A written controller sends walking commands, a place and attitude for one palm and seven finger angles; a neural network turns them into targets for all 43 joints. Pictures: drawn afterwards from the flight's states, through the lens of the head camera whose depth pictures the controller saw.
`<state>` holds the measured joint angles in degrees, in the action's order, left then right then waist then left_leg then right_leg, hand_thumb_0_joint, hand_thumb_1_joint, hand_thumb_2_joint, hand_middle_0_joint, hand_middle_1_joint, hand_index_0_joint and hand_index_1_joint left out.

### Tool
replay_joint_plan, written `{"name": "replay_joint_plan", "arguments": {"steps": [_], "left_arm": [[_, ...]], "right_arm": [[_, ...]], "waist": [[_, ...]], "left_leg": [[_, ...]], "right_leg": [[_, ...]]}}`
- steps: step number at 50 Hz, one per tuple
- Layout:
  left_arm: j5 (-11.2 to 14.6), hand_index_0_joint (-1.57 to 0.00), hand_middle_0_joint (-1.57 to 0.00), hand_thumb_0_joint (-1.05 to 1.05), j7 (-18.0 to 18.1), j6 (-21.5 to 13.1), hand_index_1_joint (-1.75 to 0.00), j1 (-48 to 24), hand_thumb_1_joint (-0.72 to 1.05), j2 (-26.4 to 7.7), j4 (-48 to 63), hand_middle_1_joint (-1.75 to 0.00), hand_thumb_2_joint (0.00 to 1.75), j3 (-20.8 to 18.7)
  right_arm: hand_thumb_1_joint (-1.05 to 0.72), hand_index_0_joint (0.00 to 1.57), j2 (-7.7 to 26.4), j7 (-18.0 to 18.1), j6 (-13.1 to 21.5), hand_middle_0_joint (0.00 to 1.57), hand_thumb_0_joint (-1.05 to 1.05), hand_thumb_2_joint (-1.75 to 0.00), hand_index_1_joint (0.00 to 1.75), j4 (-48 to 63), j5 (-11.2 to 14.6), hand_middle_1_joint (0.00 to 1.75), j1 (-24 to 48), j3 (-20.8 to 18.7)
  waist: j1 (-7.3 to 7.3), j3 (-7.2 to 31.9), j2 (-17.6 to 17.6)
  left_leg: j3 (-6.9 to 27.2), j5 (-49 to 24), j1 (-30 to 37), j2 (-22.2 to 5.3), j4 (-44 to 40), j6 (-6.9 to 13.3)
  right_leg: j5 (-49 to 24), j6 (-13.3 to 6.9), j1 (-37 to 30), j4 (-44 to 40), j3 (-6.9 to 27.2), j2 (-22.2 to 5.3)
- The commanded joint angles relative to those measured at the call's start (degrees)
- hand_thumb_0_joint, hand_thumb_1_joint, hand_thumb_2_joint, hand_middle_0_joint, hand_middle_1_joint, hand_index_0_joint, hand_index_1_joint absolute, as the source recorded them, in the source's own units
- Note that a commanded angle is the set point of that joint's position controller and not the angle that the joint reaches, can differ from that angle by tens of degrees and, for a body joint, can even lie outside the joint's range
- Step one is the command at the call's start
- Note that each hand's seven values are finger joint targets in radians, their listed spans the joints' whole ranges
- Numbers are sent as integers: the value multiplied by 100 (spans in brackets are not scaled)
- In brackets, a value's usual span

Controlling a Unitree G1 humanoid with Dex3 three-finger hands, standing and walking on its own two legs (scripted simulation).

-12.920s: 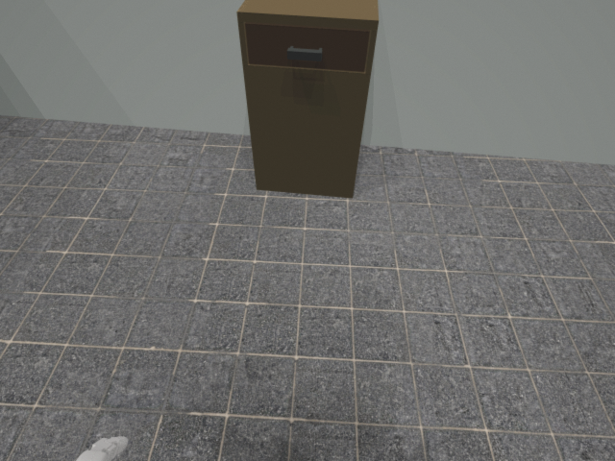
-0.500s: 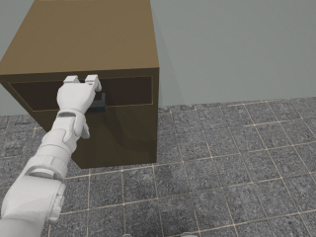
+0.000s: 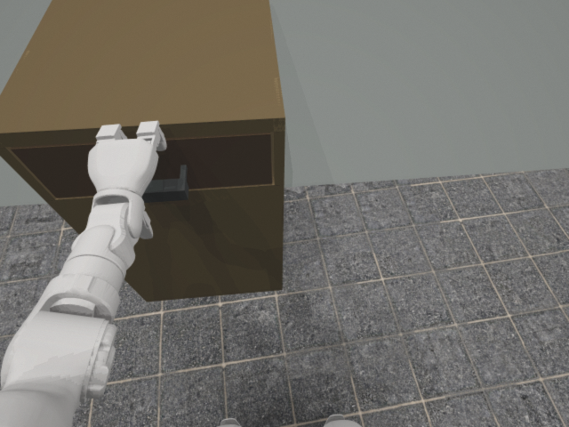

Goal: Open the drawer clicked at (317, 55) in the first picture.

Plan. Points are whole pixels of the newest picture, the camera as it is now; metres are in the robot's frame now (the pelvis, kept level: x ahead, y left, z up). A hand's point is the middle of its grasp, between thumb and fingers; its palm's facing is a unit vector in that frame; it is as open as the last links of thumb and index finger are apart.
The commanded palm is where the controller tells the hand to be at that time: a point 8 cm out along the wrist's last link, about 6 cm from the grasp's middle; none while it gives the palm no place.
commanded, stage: move the hooked fingers above the handle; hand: left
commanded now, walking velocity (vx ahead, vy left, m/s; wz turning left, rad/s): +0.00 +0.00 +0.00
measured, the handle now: (154, 181) +0.53 +0.22 -0.03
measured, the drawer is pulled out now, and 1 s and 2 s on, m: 0.00 0.00 0.00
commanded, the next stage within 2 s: none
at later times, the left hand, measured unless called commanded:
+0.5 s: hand (121, 188) +0.47 +0.24 +0.03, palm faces -0.02 +0.07 -1.00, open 13.9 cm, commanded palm +0.45 +0.21 +0.08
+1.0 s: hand (131, 197) +0.46 +0.23 +0.02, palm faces -0.13 -0.01 -0.99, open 13.9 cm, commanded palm +0.45 +0.22 +0.08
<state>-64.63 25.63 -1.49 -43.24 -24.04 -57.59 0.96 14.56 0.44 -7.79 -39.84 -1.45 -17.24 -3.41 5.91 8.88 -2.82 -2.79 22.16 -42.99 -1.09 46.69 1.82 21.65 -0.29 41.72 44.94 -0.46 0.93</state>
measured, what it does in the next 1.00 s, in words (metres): stands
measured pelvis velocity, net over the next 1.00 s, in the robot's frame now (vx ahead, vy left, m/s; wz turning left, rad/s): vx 0.00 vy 0.00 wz -0.02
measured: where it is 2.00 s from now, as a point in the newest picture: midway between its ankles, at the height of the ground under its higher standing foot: outside the picture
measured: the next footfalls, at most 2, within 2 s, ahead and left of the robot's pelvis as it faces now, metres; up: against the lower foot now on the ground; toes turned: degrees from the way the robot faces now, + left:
none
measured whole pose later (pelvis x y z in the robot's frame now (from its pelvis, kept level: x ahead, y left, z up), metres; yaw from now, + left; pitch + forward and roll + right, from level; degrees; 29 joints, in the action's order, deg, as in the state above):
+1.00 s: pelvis +0.00 +0.00 +0.01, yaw -1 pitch +18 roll +0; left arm -59.6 18.6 8.7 -45.2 -24.7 -64.2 1.3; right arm 13.8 2.4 -9.9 -39.3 0.8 -15.9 -1.3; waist 6.5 7.4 -3.6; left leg -4.1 20.4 -40.7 -1.2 42.9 1.8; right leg 20.0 -0.2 40.4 42.2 0.9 1.2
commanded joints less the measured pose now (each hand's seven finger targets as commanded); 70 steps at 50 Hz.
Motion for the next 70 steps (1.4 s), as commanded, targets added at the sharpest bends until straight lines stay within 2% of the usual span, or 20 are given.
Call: {"name": "replay_joint_plan", "arguments": {"steps": [1, 7, 9, 12, 15, 18, 19, 23, 26, 29, 34, 37, 40, 45, 48, 54, 56, 59, 64, 70], "left_arm": [[137, -30, -30, 0, -28, 870, -120, -2064, -50, -1575, 382, -120, 30, -226], [714, -30, -30, 0, -1276, -185, -120, -2802, -50, -572, 1815, -120, 30, 774], [662, -30, -30, 0, -1301, -715, -120, -3020, -50, -536, 2249, -120, 30, 833], [351, -30, -30, 0, -820, -1085, -120, -2731, -50, -1137, 2071, -120, 30, 118], [134, -30, -30, 0, -66, -708, -120, -2488, -50, -2052, 1320, -120, 30, -795], [23, -30, -30, 0, 476, 158, -120, -2226, -50, -1987, 693, -120, 30, -724], [-14, -30, -30, 0, 519, 473, -120, -2031, -50, -1961, 404, -120, 30, -715], [172, -30, -30, 0, -93, 1201, -120, -2285, -50, -1517, 74, -120, 30, -100], [644, -30, -30, 0, -972, 757, -120, -2670, -50, -752, 931, -120, 30, 581], [822, -30, -30, 0, -1467, -250, -120, -3337, -50, -174, 2122, -120, 30, 1191], [267, -30, -30, 0, -700, -1064, -120, -3041, -50, -1543, 2027, -120, 30, -153], [94, -30, -30, 0, 137, -460, -120, -2424, -50, -2054, 1009, -120, 30, -829], [16, -30, -30, 0, 562, 529, -120, -2094, -50, -2093, 459, -120, 30, -685], [312, -30, -30, 0, -73, 1493, -120, -2258, -50, -2228, -65, -120, 30, -478], [570, -30, -30, 0, -697, 1125, -120, -2548, -50, -2157, 480, -120, 30, -384], [456, -30, -30, 0, -1263, -681, -120, -2830, -50, -462, 1863, -120, 30, 909], [411, -30, -30, 0, -1101, -979, -120, -2608, -50, -715, 1687, -120, 30, 556], [328, -30, -30, 0, -615, -880, -120, -2717, -50, -1214, 1255, -120, 30, 29], [47, -30, -30, 0, 266, -36, -120, -2747, -50, -2144, 866, -120, 30, -809], [220, -30, -30, 0, -193, 650, -120, -2510, -50, -1584, 861, -120, 30, -253]], "right_arm": [[-90, 20, 876, 6, 3, 20, 0, -90, 30, 438, 80, 30, -574, -268], [-90, 20, 867, 297, 143, 20, 0, -90, 30, 405, 80, 30, -692, -369], [-90, 20, 804, 356, 211, 20, 0, -90, 30, 336, 45, 30, -727, -362], [-90, 20, 758, 304, 199, 20, 0, -90, 30, 202, -1, 30, -827, -345], [-90, 20, 792, 176, 144, 20, 0, -90, 30, 185, -40, 30, -695, -222], [-90, 20, 793, 74, 114, 20, 0, -90, 30, 314, -52, 30, -438, -164], [-90, 20, 810, 38, 85, 20, 0, -90, 30, 363, -43, 30, -360, -158], [-90, 20, 901, 24, -7, 20, 0, -90, 30, 407, 93, 30, -633, -265], [-90, 20, 928, 190, 39, 20, 0, -90, 30, 493, 135, 30, -727, -347], [-90, 20, 854, 368, 206, 20, 0, -90, 30, 410, 71, 30, -716, -350], [-90, 20, 783, 360, 235, 20, 0, -90, 30, 165, -5, 30, -879, -281], [-90, 20, 781, 197, 174, 20, 0, -90, 30, 186, -42, 30, -626, -157], [-90, 20, 795, 91, 102, 20, 0, -90, 30, 369, -34, 30, -382, -91], [-90, 20, 917, 127, -174, 20, 0, -90, 30, 420, 153, 30, -479, -100], [-90, 20, 932, 345, -113, 20, 0, -90, 30, 566, 219, 30, -456, -137], [-90, 20, 739, 468, 248, 20, 0, -90, 30, 403, 107, 30, -749, -308], [-90, 20, 743, 416, 269, 20, 0, -90, 30, 258, 59, 30, -887, -350], [-90, 20, 790, 296, 242, 20, 0, -90, 30, 164, 53, 30, -924, -299], [-90, 20, 884, 96, 181, 20, 0, -90, 30, 235, -51, 30, -777, -239], [-90, 20, 909, 62, 73, 20, 0, -90, 30, 381, 50, 30, -851, -336]], "waist": [[-148, 2410, 240], [333, 2276, 312], [369, 2057, -8], [93, 1928, -481], [-189, 1767, -444], [-293, 1898, -229], [-375, 2095, -124], [-77, 2783, 281], [258, 2932, 585], [560, 2379, 223], [80, 1851, -592], [-165, 1529, -310], [-388, 2151, -304], [-239, 2734, 620], [-46, 2632, 927], [357, 1979, -293], [276, 1778, -287], [167, 1612, -257], [-130, 2427, -279], [-22, 3261, -110]], "left_leg": [[-3, -2441, 1404, 252, -542, 37], [212, -2409, 2365, 196, -627, 172], [330, -2454, 2606, 167, -562, 153], [453, -2673, 2508, 140, -403, 41], [378, -2366, 1537, 232, -375, 5], [157, -2172, 1060, 305, -383, -12], [96, -2274, 1053, 321, -388, -15], [-26, -2455, 1461, 233, -455, 38], [102, -2598, 2055, 186, -538, 133], [305, -2503, 2607, 145, -524, 182], [478, -2522, 2236, 163, -348, 30], [354, -2087, 1186, 245, -320, 10], [49, -2291, 968, 332, -351, -30], [-106, -2232, 1025, 291, -593, 28], [-91, -1914, 1093, 292, -755, 156], [237, -2384, 2491, 152, -534, 147], [353, -2319, 2415, 128, -385, 91], [399, -2070, 1795, 181, -341, 56], [258, -2476, 1318, 259, -175, 28], [179, -3135, 2065, 155, -253, 30]], "right_leg": [[-2544, -154, -1697, -552, -96, 189], [-2341, -71, -1458, -921, 22, 142], [-1982, -120, -945, -871, -20, 145], [-1709, -219, -427, -596, -127, 191], [-1642, -287, -564, -310, -197, 205], [-1734, -276, -851, -268, -225, 200], [-1911, -271, -1082, -258, -209, 216], [-2560, -128, -1715, -499, -94, 195], [-2792, -40, -1873, -755, -14, 146], [-2197, -49, -1108, -872, -22, 143], [-1586, -242, -303, -504, -149, 187], [-1403, -288, -382, -253, -252, 210], [-2022, -270, -1158, -204, -191, 194], [-2649, -77, -2230, -534, -25, 139], [-2794, 27, -2637, -807, 103, 48], [-1901, -125, -813, -877, -5, 151], [-1606, -168, -386, -739, -78, 187], [-1430, -228, -250, -538, -140, 199], [-1967, -255, -768, -161, -186, 230], [-2744, -132, -1457, -391, -122, 229]]}}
